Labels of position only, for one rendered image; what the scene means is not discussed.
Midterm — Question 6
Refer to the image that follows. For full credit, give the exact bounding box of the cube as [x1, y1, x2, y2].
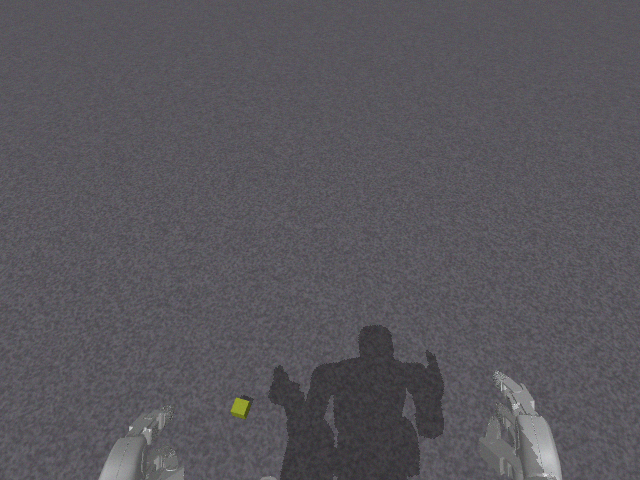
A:
[231, 397, 251, 420]

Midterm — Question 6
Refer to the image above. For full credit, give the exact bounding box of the left robot hand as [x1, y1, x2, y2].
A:
[98, 405, 184, 480]

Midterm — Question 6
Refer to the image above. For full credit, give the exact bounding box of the right robot hand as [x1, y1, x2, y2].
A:
[479, 370, 562, 480]

